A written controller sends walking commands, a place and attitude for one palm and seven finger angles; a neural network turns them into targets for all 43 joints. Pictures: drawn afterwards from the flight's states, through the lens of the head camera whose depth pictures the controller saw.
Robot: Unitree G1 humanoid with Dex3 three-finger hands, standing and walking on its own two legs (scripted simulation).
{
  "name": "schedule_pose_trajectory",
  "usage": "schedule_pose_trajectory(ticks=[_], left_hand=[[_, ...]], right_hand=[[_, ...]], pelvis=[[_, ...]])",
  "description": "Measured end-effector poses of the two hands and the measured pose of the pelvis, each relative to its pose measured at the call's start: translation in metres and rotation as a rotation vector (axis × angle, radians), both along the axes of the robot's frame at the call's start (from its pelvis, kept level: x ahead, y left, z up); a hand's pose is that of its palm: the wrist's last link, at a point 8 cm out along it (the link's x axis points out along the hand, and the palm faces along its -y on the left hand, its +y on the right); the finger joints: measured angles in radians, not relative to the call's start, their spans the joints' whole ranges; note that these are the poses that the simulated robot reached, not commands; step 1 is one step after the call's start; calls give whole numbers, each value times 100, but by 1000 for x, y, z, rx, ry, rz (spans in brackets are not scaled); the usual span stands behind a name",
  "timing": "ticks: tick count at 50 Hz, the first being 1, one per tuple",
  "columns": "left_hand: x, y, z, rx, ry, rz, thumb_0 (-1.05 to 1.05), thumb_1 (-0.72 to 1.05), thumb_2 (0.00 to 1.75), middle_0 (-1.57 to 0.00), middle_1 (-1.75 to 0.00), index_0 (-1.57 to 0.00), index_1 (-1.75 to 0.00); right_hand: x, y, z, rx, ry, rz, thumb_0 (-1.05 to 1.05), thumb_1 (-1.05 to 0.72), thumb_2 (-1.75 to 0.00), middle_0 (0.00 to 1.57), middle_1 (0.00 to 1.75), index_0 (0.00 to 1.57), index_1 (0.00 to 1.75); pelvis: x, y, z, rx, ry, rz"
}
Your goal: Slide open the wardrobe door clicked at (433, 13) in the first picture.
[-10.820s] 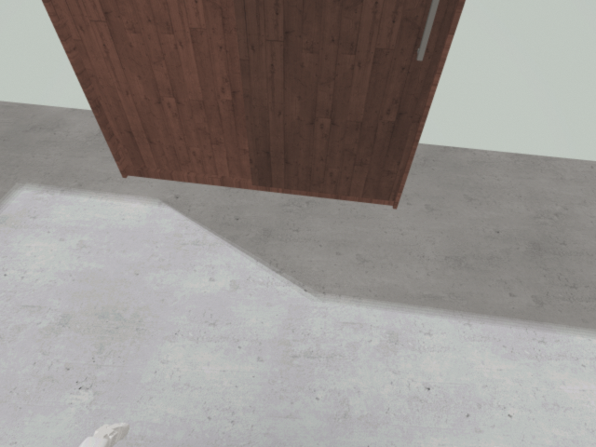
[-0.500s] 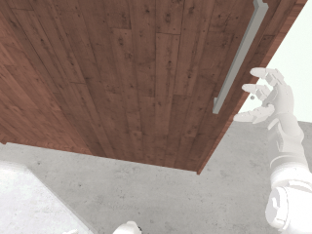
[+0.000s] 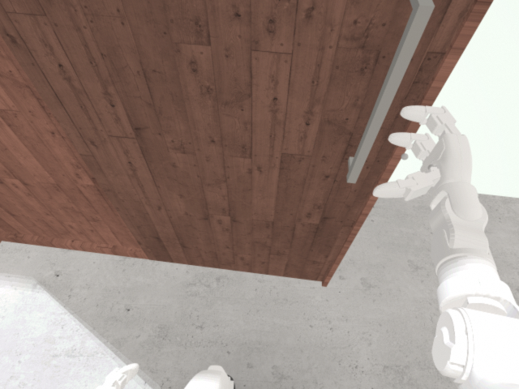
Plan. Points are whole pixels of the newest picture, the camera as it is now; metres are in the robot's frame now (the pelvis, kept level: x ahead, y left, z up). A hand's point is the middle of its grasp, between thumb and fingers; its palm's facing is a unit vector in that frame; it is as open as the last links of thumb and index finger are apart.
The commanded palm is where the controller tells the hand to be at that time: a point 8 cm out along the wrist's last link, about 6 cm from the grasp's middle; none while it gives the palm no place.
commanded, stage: move the hooked fingers beside the handle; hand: right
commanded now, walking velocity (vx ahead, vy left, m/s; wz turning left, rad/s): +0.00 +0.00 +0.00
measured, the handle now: (377, 107) +0.53 -0.11 +0.15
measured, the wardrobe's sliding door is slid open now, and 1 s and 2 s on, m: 0.00 0.00 0.00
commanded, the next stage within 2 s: feel for the door with the fingertips in 0.04 s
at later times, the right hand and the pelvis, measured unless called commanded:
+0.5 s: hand (383, 157) +0.45 -0.12 +0.11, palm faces -0.01 +1.00 -0.02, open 14.0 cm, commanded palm +0.42 -0.18 +0.12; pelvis -0.01 +0.01 +0.00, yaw +0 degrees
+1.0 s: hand (386, 143) +0.48 -0.13 +0.12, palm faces -0.03 +1.00 -0.01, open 13.8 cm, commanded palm +0.46 -0.19 +0.12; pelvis +0.00 +0.00 +0.00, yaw +0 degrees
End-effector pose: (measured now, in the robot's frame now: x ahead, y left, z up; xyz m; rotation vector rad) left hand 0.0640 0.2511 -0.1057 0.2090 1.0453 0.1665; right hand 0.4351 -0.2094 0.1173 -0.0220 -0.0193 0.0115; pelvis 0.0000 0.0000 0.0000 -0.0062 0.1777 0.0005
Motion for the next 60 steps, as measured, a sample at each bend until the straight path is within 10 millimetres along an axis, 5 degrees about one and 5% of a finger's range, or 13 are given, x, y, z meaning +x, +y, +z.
schedule_pose_trajectory(ticks=[10,21,31,42,60], left_hand=[[-17,6,-4,-6,43,16,1,90,90,-20,-30,-20,-30],[-13,11,-2,-1,10,9,1,90,90,-20,-30,-20,-30],[-12,12,-4,0,11,1,1,90,90,-20,-30,-20,-30],[-34,16,-6,21,81,29,1,90,90,-20,-30,-20,-30],[-45,7,-5,17,120,40,1,90,90,-20,-30,-20,-30]], right_hand=[[-7,7,1,4,3,12,-1,50,-30,30,120,30,120],[-8,31,0,13,-4,13,-1,50,-30,30,120,30,120],[-1,30,-3,-7,24,-10,-1,50,-30,30,120,30,122],[23,28,0,6,18,8,-1,50,-30,30,120,30,120],[26,22,-2,20,12,21,-1,50,-30,36,122,35,122]], pelvis=[[-1,3,1,-2,-6,0],[-6,7,1,-6,-13,-2],[-11,10,0,-9,-7,-6],[-8,8,-3,-7,30,-2],[-6,0,-4,0,43,3]])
